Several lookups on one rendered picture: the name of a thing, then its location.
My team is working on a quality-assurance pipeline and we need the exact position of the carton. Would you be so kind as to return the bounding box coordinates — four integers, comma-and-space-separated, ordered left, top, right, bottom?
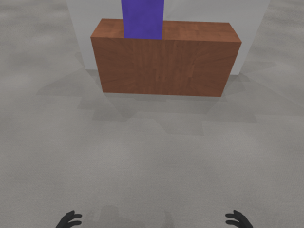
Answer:
121, 0, 164, 40

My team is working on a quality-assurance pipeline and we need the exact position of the pedestal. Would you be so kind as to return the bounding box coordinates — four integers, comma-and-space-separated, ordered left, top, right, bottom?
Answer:
90, 18, 242, 97

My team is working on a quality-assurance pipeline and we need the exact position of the robot left hand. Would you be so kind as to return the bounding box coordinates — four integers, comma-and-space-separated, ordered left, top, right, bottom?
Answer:
55, 210, 82, 228

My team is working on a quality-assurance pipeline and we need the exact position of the robot right hand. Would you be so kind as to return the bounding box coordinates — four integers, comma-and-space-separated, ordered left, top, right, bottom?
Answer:
225, 210, 253, 228

